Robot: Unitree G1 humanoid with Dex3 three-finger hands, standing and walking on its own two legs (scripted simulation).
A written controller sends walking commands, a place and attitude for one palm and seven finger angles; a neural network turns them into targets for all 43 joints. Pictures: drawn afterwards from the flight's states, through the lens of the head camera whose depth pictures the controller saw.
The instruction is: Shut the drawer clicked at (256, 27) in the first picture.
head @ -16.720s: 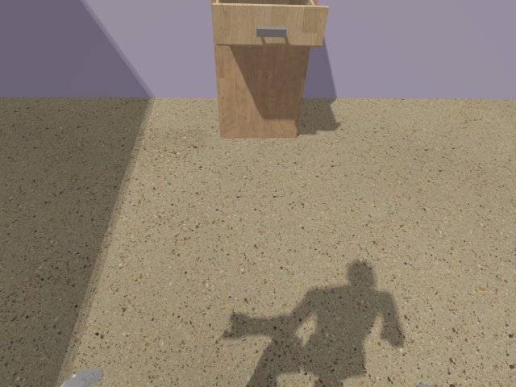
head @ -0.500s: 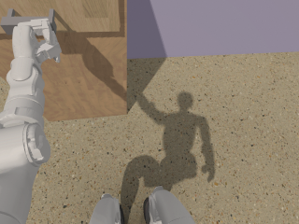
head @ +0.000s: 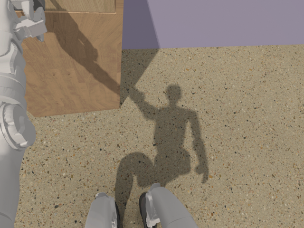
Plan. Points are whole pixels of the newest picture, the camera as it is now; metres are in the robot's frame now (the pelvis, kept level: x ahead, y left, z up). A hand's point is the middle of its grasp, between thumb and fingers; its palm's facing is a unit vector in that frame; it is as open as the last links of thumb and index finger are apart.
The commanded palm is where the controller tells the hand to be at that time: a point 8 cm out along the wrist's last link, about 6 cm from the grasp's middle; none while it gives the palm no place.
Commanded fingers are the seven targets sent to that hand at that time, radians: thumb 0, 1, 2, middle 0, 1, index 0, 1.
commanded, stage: push the drawer shut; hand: left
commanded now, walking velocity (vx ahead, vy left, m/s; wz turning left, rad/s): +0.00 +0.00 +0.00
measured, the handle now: out of the picture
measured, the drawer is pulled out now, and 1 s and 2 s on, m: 0.00 0.00 0.00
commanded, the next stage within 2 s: pull the fist back off the drawer in 0.10 s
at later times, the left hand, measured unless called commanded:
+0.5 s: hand (37, 19) +0.59 +0.17 +0.09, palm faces +0.01 -1.00 -0.02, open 3.5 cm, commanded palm +0.60 +0.18 +0.09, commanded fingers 0.00 0.90 0.90 -1.40 -1.60 -1.40 -1.60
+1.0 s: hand (38, 20) +0.58 +0.16 +0.10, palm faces +0.06 -1.00 -0.02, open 3.2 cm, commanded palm +0.55 +0.19 +0.10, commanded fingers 0.00 0.90 0.90 -1.40 -1.60 -1.40 -1.60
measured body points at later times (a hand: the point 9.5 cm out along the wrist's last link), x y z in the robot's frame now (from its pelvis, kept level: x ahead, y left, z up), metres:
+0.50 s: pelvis -0.02 +0.01 -0.01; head +0.17 +0.05 +0.40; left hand +0.59 +0.22 +0.10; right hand -0.09 -0.24 -0.09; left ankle +0.03 +0.07 -0.65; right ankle +0.03 -0.11 -0.64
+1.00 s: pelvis +0.02 -0.01 +0.01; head +0.18 +0.02 +0.44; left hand +0.57 +0.21 +0.11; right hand -0.02 -0.26 -0.09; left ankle +0.03 +0.07 -0.64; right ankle +0.03 -0.11 -0.64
